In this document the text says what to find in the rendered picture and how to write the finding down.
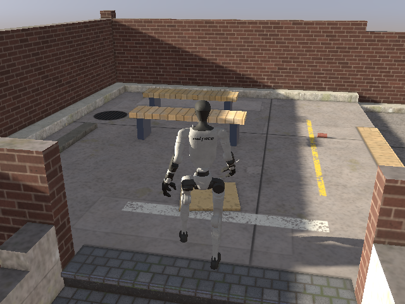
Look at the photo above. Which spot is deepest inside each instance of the robot right thigh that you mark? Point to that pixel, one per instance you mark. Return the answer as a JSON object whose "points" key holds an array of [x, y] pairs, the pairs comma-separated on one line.
{"points": [[218, 190]]}

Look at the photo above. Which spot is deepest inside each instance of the right robot hand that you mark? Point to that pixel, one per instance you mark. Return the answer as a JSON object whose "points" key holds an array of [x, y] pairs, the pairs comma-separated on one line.
{"points": [[232, 172]]}

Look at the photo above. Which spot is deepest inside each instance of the robot left forearm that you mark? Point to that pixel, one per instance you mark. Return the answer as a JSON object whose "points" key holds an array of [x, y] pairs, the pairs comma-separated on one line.
{"points": [[171, 171]]}

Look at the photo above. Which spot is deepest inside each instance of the humanoid robot torso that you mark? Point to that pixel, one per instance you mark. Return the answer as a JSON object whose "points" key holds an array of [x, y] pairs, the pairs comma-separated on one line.
{"points": [[202, 152]]}

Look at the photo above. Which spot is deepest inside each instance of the robot right forearm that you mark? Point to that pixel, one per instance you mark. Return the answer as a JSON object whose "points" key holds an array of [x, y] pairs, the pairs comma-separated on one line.
{"points": [[231, 163]]}

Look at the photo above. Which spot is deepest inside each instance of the robot right upper arm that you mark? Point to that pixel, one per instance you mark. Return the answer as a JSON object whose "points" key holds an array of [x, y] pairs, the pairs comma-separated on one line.
{"points": [[225, 143]]}

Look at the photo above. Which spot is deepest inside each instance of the left robot hand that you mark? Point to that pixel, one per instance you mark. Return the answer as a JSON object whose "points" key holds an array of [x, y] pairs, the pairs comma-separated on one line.
{"points": [[165, 188]]}

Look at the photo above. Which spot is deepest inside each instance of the robot left upper arm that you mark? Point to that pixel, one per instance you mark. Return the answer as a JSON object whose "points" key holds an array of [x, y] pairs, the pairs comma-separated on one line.
{"points": [[179, 145]]}

